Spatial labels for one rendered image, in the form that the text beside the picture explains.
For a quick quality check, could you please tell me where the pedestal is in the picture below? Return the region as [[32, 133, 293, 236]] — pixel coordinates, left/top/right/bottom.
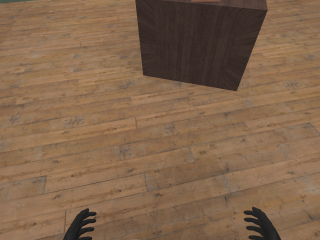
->
[[135, 0, 268, 91]]

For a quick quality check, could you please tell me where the left robot hand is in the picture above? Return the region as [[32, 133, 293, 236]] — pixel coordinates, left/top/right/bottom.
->
[[63, 208, 97, 240]]

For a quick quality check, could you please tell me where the right robot hand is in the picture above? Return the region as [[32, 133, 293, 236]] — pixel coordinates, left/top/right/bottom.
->
[[243, 207, 281, 240]]

